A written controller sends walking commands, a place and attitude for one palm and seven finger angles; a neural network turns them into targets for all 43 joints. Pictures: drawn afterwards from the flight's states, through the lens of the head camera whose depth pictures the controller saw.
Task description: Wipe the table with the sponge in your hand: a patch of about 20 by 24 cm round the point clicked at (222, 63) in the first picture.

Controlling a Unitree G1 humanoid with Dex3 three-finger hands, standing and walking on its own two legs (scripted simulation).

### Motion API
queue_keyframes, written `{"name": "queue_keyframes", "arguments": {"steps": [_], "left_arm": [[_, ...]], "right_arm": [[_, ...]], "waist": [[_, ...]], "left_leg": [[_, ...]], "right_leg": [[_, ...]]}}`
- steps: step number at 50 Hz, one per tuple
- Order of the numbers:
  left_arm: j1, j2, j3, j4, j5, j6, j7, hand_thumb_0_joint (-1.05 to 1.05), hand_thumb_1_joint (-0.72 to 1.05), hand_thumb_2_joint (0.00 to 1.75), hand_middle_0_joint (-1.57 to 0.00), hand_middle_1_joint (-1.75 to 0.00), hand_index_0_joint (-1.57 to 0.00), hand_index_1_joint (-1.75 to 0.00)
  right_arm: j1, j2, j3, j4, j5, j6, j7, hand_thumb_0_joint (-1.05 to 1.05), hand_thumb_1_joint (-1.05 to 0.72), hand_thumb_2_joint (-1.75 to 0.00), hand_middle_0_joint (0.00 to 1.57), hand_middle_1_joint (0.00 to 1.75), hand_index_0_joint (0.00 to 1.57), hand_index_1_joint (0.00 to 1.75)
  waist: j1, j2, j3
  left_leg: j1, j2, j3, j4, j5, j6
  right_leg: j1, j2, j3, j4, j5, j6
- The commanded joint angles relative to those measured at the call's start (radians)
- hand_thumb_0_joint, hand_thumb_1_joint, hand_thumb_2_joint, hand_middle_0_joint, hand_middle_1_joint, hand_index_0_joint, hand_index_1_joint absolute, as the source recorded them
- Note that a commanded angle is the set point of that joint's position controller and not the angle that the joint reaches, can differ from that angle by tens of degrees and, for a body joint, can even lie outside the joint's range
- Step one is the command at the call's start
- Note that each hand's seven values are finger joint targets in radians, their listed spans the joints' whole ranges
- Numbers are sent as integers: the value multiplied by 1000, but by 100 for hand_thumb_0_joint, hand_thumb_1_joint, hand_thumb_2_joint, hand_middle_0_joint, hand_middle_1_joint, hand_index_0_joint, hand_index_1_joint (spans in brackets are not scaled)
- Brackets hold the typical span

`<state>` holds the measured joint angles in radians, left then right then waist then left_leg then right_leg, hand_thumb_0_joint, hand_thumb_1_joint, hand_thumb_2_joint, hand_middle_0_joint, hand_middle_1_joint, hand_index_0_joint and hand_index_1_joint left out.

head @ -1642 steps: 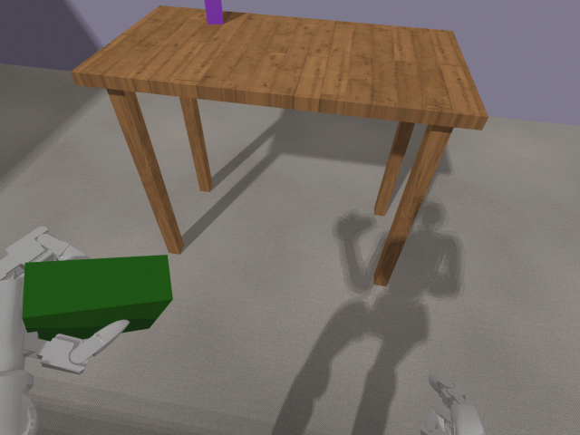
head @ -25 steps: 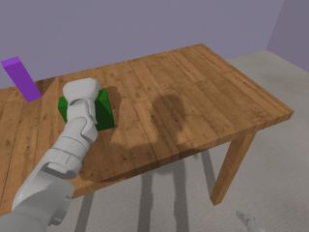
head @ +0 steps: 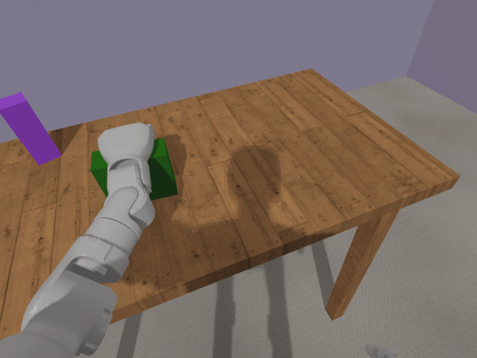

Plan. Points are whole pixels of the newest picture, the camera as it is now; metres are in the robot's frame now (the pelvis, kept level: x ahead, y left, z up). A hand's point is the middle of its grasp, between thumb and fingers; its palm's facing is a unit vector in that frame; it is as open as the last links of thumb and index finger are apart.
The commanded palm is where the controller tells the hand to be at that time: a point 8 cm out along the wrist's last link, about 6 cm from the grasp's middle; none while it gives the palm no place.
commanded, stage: wipe back along the third lane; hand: left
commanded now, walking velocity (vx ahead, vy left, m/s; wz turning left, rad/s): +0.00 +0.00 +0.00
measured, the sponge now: (141, 182) +0.41 +0.22 +0.09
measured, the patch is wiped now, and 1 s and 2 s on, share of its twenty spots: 0.95 0.95 1.00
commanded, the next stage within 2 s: slide back across to the middle lane in 1.36 s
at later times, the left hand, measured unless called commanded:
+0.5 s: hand (138, 185) +0.36 +0.19 +0.13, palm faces +0.11 -0.06 -0.99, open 9.3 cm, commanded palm +0.31 +0.18 +0.16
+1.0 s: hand (145, 209) +0.31 +0.17 +0.13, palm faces +0.14 -0.09 -0.99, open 9.3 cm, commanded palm +0.26 +0.16 +0.16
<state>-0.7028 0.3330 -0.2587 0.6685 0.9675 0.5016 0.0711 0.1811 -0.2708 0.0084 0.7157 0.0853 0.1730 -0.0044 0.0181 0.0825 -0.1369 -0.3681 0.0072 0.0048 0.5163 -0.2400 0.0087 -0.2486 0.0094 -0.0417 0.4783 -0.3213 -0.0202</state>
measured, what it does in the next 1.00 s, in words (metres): stands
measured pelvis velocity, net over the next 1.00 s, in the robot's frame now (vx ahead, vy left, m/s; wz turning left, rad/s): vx -0.01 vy -0.03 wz -0.01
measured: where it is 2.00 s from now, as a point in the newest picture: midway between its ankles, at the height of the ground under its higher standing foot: outside the picture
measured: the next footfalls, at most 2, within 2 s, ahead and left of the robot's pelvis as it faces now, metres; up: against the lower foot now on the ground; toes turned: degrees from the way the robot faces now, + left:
none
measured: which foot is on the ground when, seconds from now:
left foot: down 0.00-1.00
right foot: down 0.00-1.00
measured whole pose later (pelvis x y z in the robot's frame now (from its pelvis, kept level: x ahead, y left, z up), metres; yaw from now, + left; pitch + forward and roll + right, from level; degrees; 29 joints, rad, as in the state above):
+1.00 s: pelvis -0.01 -0.03 +0.00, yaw -1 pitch -1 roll +1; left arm -0.27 0.34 -0.33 0.03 0.97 0.66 -0.01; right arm 0.01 -0.28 0.05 0.63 0.10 0.19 0.02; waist 0.07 0.11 -0.11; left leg -0.26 0.03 0.01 0.52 -0.24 -0.02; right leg -0.17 0.03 -0.04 0.54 -0.35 -0.05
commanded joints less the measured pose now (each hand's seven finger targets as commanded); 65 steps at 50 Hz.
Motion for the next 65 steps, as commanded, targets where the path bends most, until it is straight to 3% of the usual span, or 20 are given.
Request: {"name": "queue_keyframes", "arguments": {"steps": [1,5,12,17,18,22,28,29,33,34,38,45,48,50,53,56,58,61,63,65], "left_arm": [[-156,47,11,-155,-38,58,-34,0,10,130,-120,-160,-120,-160],[-125,66,11,-204,-36,106,-61,0,10,130,-120,-160,-120,-160],[-99,61,-22,-328,-25,129,-107,0,10,130,-120,-160,-120,-160],[-13,45,-27,-395,-15,117,-114,0,10,130,-120,-160,-120,-160],[12,22,-38,-427,-26,112,-117,0,10,130,-120,-160,-120,-160],[62,17,-53,-494,-22,127,-113,0,10,130,-120,-160,-120,-160],[137,61,-13,-567,-22,173,-106,0,10,130,-120,-160,-120,-160],[148,-6,-76,-594,-28,176,-112,0,10,130,-120,-160,-120,-160],[184,64,-19,-608,-33,185,-115,0,10,130,-120,-160,-120,-160],[157,22,-60,-617,-34,186,-119,0,10,130,-120,-160,-120,-160],[258,74,-2,-643,-38,183,-115,0,10,130,-120,-160,-120,-160],[277,15,-60,-694,-51,173,-117,0,10,130,-120,-160,-120,-160],[309,47,-27,-716,-49,168,-109,0,10,130,-120,-160,-120,-160],[328,3,-65,-727,-57,163,-108,0,10,130,-120,-160,-120,-160],[392,51,-15,-762,-59,159,-101,0,10,130,-120,-160,-120,-160],[437,15,-44,-795,-70,155,-99,0,10,130,-120,-160,-120,-160],[471,62,3,-823,-69,155,-91,0,10,130,-120,-160,-120,-160],[464,18,-44,-850,-80,152,-93,0,10,130,-120,-160,-120,-160],[452,75,6,-862,-72,150,-85,0,10,130,-120,-160,-120,-160],[472,16,-49,-861,-75,146,-88,0,10,130,-120,-160,-120,-160]], "right_arm": [[-235,-111,-27,-184,10,-43,7,0,-90,-90,20,30,20,30],[-272,-110,-17,-194,14,-29,4,0,-90,-90,20,30,20,30],[-326,-95,4,-229,16,-17,-1,0,-90,-90,20,30,20,30],[-337,-90,4,-243,13,-22,9,0,-90,-90,20,30,20,30],[-345,-87,3,-258,12,-25,12,0,-90,-90,20,30,20,30],[-369,-84,8,-257,14,-19,23,0,-90,-90,20,30,20,30],[-408,-89,10,-261,13,-23,24,0,-90,-90,20,30,20,30],[-414,-80,14,-271,16,-26,29,0,-90,-90,20,30,20,30],[-420,-86,14,-263,15,-27,24,0,-90,-90,20,30,20,30],[-425,-80,18,-267,18,-29,23,0,-90,-90,20,30,20,30],[-428,-85,13,-270,15,-38,24,0,-90,-90,20,30,20,30],[-442,-75,14,-278,20,-48,21,0,-90,-90,20,30,20,30],[-446,-80,10,-279,18,-50,21,0,-90,-90,20,30,20,30],[-445,-74,11,-282,19,-55,24,0,-90,-90,20,30,20,30],[-450,-79,5,-283,15,-55,26,0,-90,-90,20,30,20,30],[-454,-72,8,-287,16,-53,31,0,-90,-90,20,30,20,30],[-461,-78,6,-289,12,-51,29,0,-90,-90,20,30,20,30],[-458,-70,11,-293,15,-46,28,0,-90,-90,20,30,20,30],[-460,-76,10,-288,12,-48,20,0,-90,-90,20,30,20,30],[-459,-67,14,-294,14,-51,22,0,-90,-90,20,30,20,30]], "waist": [[24,-142,-200],[23,-173,-159],[25,-129,-126],[37,-120,-170],[40,-158,-190],[42,-123,-151],[64,-154,-144],[56,-145,-149],[61,-175,-116],[52,-172,-105],[76,-164,-123],[65,-159,-64],[73,-159,-54],[68,-172,-57],[79,-191,-59],[77,-182,-39],[85,-191,-33],[73,-181,-8],[77,-161,6],[70,-167,4]], "left_leg": [[187,-35,5,-17,300,42],[180,-33,7,-18,293,41],[196,-34,13,-20,285,35],[223,-32,8,-2,331,31],[219,-33,6,1,341,33],[216,-29,10,0,340,29],[209,-28,12,-8,318,27],[212,-33,18,-1,324,29],[195,-27,17,-12,269,29],[191,-31,23,-13,252,30],[192,-34,24,-11,252,29],[190,-34,31,-22,190,32],[192,-30,26,-28,175,30],[194,-33,33,-19,183,33],[198,-31,33,-18,184,33],[197,-32,39,-14,198,33],[201,-29,37,-12,198,31],[197,-27,37,-17,189,32],[207,-25,35,-18,166,31],[204,-24,34,-17,176,30]], "right_leg": [[42,30,-18,-38,422,-42],[41,28,-20,-35,426,-39],[40,22,-11,-36,412,-40],[61,23,-11,-15,453,-48],[83,23,-11,-12,479,-47],[67,23,-9,-8,478,-48],[86,24,4,-5,466,-48],[87,20,-2,1,478,-44],[77,21,12,-15,421,-39],[66,18,9,-17,401,-35],[95,19,25,-15,414,-35],[50,18,26,-41,306,-28],[46,19,36,-49,277,-32],[51,16,34,-48,298,-26],[63,18,51,-51,306,-27],[64,16,45,-49,336,-22],[65,18,63,-52,336,-25],[47,17,51,-57,311,-21],[28,19,75,-71,263,-27],[30,17,57,-63,272,-25]]}}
